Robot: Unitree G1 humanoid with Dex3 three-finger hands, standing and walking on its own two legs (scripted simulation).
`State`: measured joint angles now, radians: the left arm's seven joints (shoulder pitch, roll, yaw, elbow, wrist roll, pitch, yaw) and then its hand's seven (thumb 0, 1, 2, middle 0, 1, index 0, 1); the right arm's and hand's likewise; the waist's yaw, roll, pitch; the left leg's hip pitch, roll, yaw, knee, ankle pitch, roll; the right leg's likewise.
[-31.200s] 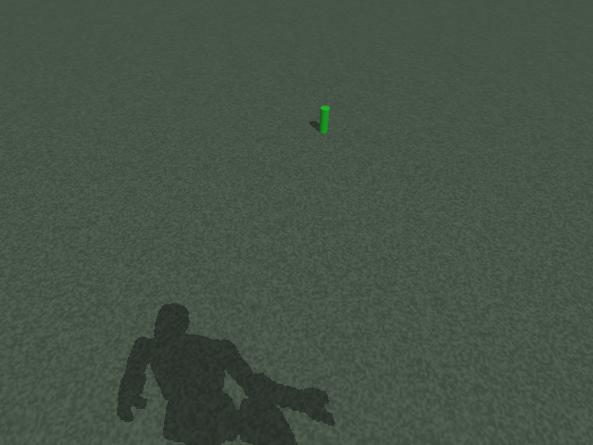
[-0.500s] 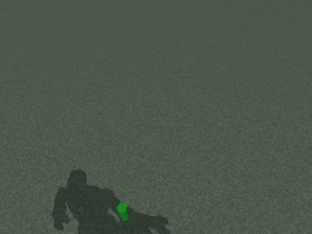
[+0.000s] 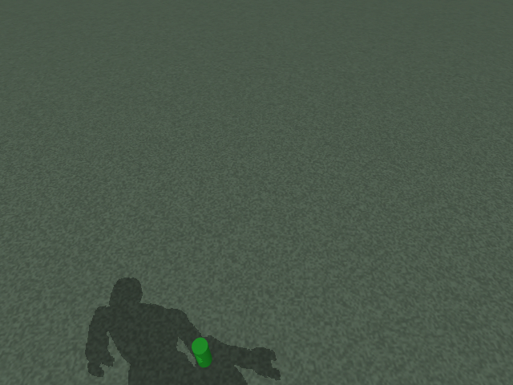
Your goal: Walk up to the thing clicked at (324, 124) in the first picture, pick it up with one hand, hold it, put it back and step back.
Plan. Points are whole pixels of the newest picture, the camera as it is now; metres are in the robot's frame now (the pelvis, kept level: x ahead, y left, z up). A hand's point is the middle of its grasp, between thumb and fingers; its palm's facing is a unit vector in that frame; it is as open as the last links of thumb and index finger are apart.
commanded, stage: stand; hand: left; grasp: from the side
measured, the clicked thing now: (202, 353) +0.40 +0.20 -0.71
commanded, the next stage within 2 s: step back in 0.28 s
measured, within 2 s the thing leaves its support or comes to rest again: neither
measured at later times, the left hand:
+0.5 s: hand out of the picture +0.06 +0.28 -0.17, palm faces +0.00 -0.93 -0.37, open 7.4 cm
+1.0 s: hand out of the picture -0.01 +0.31 -0.18, palm faces -0.09 -0.92 -0.39, open 7.4 cm
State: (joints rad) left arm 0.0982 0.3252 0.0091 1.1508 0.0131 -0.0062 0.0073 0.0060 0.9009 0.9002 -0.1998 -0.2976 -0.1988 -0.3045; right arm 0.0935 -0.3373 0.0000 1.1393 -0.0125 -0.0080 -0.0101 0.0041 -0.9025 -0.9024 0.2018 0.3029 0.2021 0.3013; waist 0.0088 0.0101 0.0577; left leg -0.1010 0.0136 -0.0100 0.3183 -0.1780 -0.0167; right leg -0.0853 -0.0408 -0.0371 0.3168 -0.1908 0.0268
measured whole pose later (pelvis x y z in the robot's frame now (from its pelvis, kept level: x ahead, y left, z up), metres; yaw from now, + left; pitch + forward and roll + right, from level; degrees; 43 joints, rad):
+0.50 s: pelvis -0.04 +0.02 -0.02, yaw +0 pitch -1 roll -1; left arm 0.07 0.36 0.06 1.02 0.01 0.03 0.01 0.01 0.90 0.90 -0.20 -0.30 -0.20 -0.30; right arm 0.08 -0.40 -0.05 1.03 0.00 0.05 0.01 0.00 -0.90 -0.90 0.20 0.30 0.20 0.30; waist -0.01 0.01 0.16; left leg -0.31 -0.03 -0.02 0.71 -0.38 0.03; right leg -0.27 -0.06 -0.03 0.52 -0.23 0.03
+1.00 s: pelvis -0.12 +0.06 -0.03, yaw -4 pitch -2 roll +0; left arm 0.12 0.36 0.06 0.90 0.02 0.05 0.02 0.01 0.90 0.90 -0.20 -0.30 -0.20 -0.30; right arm 0.10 -0.35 -0.05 0.88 -0.01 0.04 -0.02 0.00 -0.90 -0.90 0.21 0.30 0.21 0.30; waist -0.01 0.00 0.20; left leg -0.35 -0.04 0.09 0.65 -0.26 0.08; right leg -0.26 0.04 0.07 0.67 -0.37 -0.01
